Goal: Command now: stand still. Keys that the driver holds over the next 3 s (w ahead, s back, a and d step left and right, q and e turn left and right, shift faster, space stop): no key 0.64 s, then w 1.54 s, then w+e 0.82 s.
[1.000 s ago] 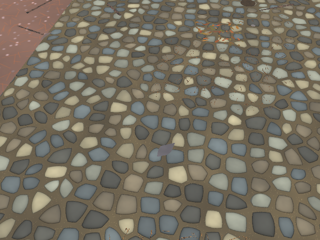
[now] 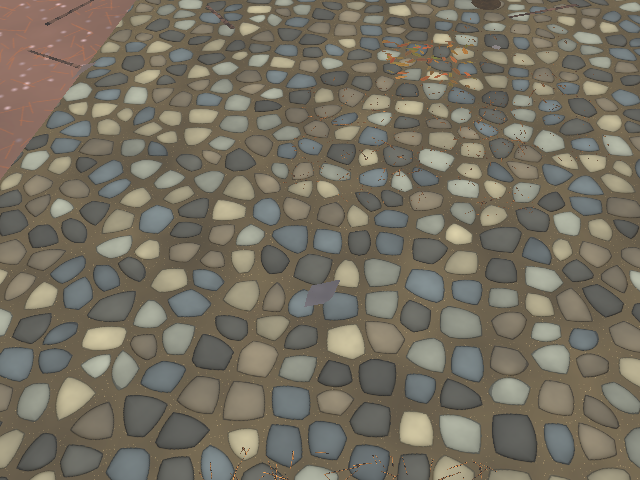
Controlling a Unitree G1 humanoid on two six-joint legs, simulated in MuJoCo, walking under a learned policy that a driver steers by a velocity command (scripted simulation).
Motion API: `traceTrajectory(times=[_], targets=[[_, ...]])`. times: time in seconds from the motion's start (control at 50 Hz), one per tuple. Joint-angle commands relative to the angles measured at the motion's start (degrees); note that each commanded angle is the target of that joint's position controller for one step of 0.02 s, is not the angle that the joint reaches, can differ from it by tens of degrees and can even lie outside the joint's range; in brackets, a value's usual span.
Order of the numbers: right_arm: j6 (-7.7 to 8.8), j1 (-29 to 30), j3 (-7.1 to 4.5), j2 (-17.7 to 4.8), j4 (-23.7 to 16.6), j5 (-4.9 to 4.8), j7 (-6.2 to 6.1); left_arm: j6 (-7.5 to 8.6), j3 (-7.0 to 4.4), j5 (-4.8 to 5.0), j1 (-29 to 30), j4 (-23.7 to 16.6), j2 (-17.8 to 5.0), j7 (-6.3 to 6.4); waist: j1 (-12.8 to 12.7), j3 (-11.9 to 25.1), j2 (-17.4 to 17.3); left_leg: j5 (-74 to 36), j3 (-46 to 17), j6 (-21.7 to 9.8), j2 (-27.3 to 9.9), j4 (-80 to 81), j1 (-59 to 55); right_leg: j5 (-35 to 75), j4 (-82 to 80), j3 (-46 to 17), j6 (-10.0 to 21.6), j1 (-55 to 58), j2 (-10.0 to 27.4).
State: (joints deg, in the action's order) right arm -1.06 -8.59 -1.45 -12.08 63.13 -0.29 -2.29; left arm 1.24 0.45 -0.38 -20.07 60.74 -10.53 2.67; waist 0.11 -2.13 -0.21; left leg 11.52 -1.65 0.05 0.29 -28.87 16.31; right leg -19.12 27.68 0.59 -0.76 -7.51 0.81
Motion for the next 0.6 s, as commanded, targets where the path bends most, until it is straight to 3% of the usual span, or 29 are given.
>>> traceTrajectory(times=[0.02,0.6], targets=[[0.4,-0.4,-0.79,-5.8,-1.4,-0.01,-0.23,0.24,-0.9,0.04,-5.1,-0.4,-5.1,0.13,0.0,-0.7,0.5,-6.4,-1.5,-2.4,-1.5,3.9,-6.0,5.5,-6.6,-0.7,1.2,-8.0,0.8],[0.53,-3.8,-0.32,-4.6,0.0,-0.13,-0.6,0.2,-1.21,0.25,-7.8,1.0,-3.3,0.06,-0.1,-1.4,0.5,-7.5,-1.1,-2.0,-1.5,3.9,-6.0,6.5,-7.1,-0.7,1.6,-8.0,0.5]])
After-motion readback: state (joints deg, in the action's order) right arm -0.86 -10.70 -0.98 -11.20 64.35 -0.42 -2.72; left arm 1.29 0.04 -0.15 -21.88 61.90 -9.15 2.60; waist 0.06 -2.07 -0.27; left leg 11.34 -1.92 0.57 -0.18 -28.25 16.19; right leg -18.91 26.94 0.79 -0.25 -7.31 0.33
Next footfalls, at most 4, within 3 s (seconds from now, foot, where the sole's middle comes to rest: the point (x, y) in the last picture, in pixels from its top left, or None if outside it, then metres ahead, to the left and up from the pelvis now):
1.36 right None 0.46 -0.13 -0.77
1.92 left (293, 358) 0.79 0.09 -0.77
2.50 right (390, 257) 1.10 -0.16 -0.77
3.00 left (345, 175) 1.42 -0.05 -0.77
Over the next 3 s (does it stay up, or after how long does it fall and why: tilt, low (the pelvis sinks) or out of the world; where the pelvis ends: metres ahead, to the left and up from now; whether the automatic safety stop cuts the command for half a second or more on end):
stays up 1.22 -0.09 -0.01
